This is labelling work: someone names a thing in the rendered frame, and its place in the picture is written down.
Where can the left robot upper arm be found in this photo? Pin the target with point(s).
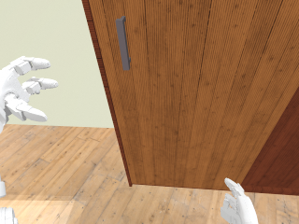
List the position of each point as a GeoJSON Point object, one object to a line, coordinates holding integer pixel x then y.
{"type": "Point", "coordinates": [7, 216]}

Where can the wardrobe door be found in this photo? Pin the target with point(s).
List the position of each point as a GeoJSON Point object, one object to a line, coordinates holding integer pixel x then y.
{"type": "Point", "coordinates": [207, 84]}
{"type": "Point", "coordinates": [277, 164]}

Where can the robot left forearm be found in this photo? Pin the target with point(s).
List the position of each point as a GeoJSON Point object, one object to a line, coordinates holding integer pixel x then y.
{"type": "Point", "coordinates": [3, 120]}

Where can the robot left hand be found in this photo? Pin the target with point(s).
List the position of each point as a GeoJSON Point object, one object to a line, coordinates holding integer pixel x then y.
{"type": "Point", "coordinates": [10, 85]}

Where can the robot right hand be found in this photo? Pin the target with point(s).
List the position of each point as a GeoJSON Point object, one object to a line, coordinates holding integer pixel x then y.
{"type": "Point", "coordinates": [242, 210]}

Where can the handle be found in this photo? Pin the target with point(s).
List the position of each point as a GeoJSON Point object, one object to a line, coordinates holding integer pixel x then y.
{"type": "Point", "coordinates": [121, 32]}

